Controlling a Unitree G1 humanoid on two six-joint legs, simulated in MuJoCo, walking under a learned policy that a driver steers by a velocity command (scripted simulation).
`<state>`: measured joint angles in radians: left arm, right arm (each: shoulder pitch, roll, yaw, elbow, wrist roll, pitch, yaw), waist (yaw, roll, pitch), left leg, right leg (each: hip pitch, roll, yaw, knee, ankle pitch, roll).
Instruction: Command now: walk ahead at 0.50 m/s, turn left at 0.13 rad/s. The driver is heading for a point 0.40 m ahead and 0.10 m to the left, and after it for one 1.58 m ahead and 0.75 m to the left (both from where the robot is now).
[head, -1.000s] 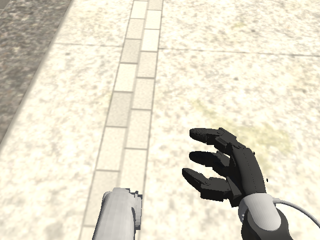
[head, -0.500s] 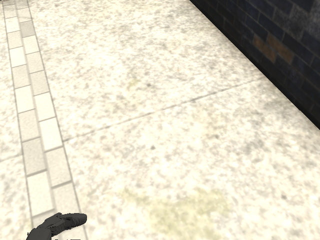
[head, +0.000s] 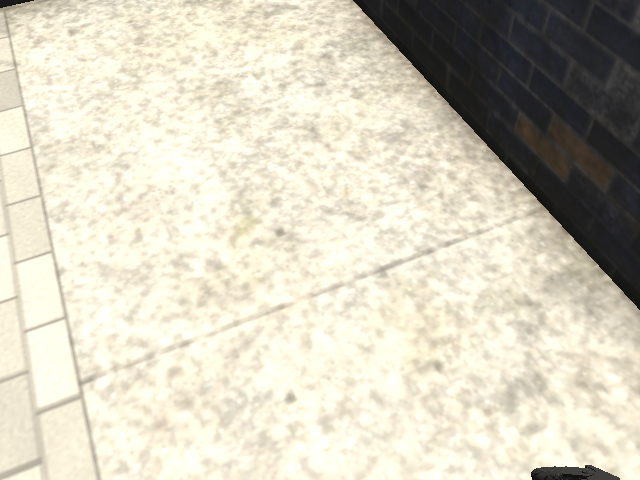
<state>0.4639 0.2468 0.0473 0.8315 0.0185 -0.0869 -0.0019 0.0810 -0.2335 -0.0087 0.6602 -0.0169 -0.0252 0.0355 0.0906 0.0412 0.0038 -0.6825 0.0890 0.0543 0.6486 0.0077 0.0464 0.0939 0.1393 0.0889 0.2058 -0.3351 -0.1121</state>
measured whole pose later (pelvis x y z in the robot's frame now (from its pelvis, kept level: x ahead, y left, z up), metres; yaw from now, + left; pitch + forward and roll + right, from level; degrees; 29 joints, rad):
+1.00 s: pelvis +0.33 +0.05 -0.01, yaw +33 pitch +0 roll -2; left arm 0.24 0.28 0.05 0.70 0.03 0.03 0.02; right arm 0.23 -0.28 -0.05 0.64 -0.02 0.07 0.04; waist 0.00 -0.01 0.01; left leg -0.31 -0.01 0.00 0.63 -0.36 0.05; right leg -0.39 -0.09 -0.17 0.64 -0.29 0.02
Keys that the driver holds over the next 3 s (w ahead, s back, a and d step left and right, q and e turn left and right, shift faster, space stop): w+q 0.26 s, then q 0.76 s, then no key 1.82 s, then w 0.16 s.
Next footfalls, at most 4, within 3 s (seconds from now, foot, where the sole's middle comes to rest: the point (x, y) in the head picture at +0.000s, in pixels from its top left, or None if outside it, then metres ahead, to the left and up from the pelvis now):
0.08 left None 0.25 0.11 -0.77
0.56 right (376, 471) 0.50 -0.02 -0.77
0.98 left None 0.32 0.16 -0.77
1.38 right None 0.43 -0.01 -0.77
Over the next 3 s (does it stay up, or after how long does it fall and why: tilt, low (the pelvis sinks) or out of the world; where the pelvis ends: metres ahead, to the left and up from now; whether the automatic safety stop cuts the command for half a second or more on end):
stays up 0.37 0.05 0.01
